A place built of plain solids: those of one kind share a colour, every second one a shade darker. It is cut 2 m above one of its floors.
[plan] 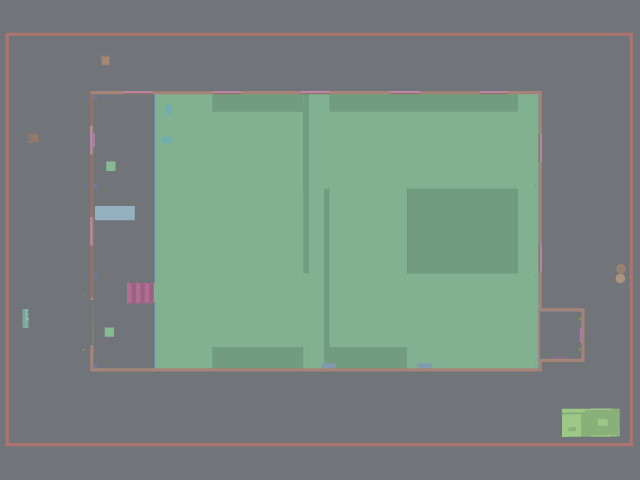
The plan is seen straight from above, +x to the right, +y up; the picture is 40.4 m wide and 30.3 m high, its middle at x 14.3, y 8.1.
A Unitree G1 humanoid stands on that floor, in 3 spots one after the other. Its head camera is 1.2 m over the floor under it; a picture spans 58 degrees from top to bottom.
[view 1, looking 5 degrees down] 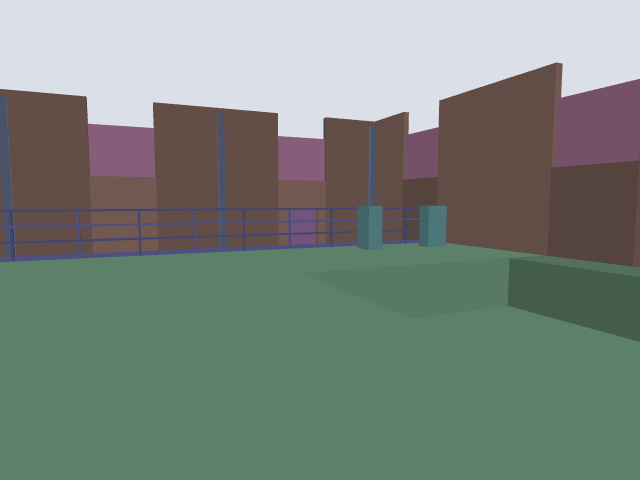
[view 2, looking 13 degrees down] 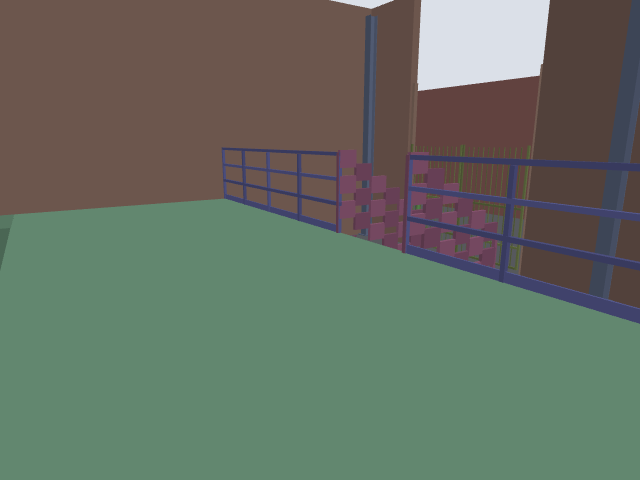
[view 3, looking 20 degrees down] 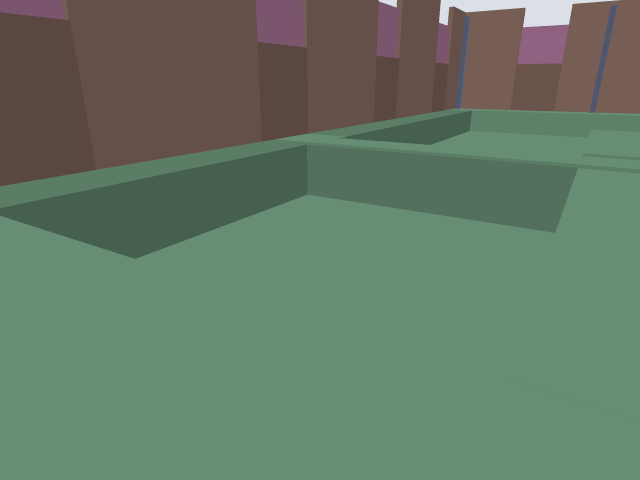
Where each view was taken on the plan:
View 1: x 14.30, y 8.70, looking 156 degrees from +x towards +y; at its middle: wall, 15.71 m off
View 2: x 7.10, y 8.70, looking -123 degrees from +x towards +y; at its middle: raised_floor_bank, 5.33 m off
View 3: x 5.75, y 11.20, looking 32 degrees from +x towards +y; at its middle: raised_floor_bank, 6.57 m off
